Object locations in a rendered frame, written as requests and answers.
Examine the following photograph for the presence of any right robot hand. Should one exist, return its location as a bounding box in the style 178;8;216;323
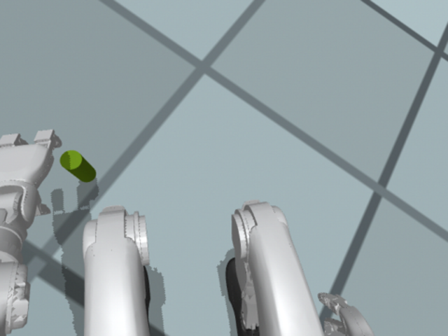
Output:
318;293;375;336

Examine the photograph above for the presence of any left robot arm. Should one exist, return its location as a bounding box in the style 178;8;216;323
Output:
0;181;39;336

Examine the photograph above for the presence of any right robot foot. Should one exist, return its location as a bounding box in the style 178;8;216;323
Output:
225;258;260;336

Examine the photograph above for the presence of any left robot hand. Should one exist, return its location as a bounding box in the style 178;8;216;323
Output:
0;129;62;216

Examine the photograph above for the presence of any can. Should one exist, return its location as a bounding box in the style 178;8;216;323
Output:
60;150;96;182

